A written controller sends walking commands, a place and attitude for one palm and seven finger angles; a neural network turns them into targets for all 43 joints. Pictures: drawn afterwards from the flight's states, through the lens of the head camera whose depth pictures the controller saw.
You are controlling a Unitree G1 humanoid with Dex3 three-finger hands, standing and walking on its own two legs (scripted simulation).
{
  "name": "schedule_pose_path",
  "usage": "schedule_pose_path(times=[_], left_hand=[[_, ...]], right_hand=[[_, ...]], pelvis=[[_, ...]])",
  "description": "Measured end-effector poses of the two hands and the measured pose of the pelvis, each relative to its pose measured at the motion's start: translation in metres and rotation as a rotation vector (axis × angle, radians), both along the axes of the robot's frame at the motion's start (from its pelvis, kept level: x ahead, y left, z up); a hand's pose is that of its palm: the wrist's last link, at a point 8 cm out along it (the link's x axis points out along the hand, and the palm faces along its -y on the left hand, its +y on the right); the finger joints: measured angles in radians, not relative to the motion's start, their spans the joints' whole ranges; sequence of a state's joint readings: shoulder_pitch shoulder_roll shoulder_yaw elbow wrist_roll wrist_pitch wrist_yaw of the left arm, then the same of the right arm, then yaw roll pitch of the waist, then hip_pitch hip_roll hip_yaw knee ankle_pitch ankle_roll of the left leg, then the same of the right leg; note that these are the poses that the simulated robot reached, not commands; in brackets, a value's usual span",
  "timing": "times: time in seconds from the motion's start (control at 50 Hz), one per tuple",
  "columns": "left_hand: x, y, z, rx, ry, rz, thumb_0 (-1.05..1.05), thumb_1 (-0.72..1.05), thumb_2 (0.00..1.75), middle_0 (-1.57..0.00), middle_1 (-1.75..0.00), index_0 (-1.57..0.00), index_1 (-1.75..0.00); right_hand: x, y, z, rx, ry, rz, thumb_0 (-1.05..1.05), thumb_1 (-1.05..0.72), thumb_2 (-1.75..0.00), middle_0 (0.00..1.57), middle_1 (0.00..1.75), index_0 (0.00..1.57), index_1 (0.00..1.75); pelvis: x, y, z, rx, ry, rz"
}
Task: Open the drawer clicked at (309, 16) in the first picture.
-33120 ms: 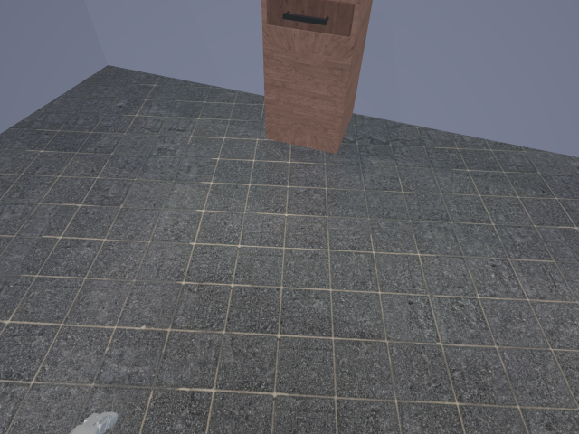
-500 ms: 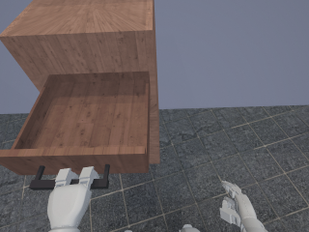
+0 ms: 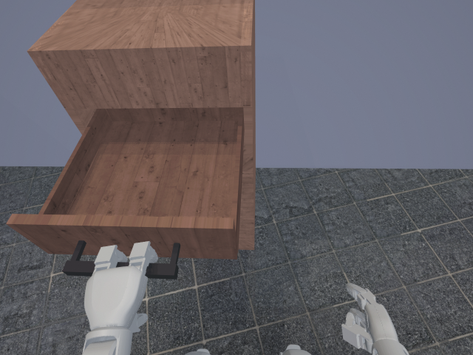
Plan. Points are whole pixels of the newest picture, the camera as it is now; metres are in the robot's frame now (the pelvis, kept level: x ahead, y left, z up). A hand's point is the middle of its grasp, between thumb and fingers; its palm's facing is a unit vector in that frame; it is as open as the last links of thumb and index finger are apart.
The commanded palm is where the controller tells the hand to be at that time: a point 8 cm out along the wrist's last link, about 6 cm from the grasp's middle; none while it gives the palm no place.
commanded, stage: open the thumb to release the handle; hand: left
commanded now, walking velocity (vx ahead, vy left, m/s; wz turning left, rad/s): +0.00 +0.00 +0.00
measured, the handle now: (124, 258) +0.28 +0.23 -0.01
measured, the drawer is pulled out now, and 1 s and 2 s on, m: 0.30 0.30 0.30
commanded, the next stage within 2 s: lift the hand off the handle in 0.06 s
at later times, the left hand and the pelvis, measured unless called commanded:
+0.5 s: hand (133, 294) +0.22 +0.20 -0.03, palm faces +0.03 -0.08 -1.00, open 13.8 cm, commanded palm +0.19 +0.20 +0.03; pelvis -0.01 +0.01 +0.00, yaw +0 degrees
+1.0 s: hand (119, 279) +0.22 +0.20 +0.05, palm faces +0.08 -0.12 -0.99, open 13.8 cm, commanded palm +0.20 +0.20 +0.10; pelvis +0.00 +0.01 +0.03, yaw +0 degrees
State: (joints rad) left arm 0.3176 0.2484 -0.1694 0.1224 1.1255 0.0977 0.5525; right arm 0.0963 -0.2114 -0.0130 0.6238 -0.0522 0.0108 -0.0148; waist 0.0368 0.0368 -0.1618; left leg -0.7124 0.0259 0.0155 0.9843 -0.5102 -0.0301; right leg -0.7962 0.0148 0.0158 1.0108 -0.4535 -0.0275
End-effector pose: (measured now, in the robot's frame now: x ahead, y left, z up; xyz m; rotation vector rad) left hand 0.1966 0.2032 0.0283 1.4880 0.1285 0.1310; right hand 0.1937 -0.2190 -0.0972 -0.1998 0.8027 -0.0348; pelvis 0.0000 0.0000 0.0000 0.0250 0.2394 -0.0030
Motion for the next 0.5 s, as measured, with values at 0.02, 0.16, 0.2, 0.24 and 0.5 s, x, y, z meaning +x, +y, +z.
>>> schedule_pose_path(times=[0.02,0.16,0.2,0.24,0.5], left_hand=[[0.000,0.000,0.000,-0.001,-0.001,-0.003,0.00,-0.12,0.46,-0.28,-1.21,-0.34,-1.24],[-0.003,0.001,-0.002,-0.007,-0.015,-0.017,0.00,-0.39,0.35,-0.25,-1.17,-0.33,-1.22],[-0.003,0.001,-0.002,-0.008,-0.017,-0.017,0.00,-0.42,0.33,-0.25,-1.16,-0.32,-1.21],[-0.003,0.001,-0.002,-0.008,-0.018,-0.016,0.00,-0.45,0.32,-0.25,-1.16,-0.32,-1.21],[0.003,0.000,-0.003,0.003,-0.028,-0.024,0.00,-0.49,0.30,-0.29,-1.19,-0.32,-1.20]], right_hand=[[0.001,0.000,0.001,-0.001,-0.005,0.004,0.01,-0.90,-0.90,0.20,0.30,0.20,0.30],[0.002,0.002,0.002,-0.007,-0.016,0.014,0.01,-0.90,-0.90,0.20,0.30,0.20,0.30],[0.001,0.002,0.002,-0.007,-0.013,0.013,0.01,-0.90,-0.90,0.20,0.30,0.20,0.30],[0.000,0.003,0.001,-0.006,-0.008,0.011,0.01,-0.90,-0.90,0.20,0.30,0.20,0.30],[-0.011,0.007,-0.008,-0.011,0.044,-0.001,0.01,-0.90,-0.90,0.20,0.30,0.20,0.30]], pelvis=[[-0.001,0.000,0.000,0.000,-0.001,0.001],[-0.003,0.002,-0.002,-0.004,-0.001,0.003],[-0.003,0.003,-0.003,-0.005,-0.002,0.003],[-0.004,0.003,-0.003,-0.006,-0.003,0.004],[-0.007,0.006,-0.002,-0.007,-0.002,0.007]])
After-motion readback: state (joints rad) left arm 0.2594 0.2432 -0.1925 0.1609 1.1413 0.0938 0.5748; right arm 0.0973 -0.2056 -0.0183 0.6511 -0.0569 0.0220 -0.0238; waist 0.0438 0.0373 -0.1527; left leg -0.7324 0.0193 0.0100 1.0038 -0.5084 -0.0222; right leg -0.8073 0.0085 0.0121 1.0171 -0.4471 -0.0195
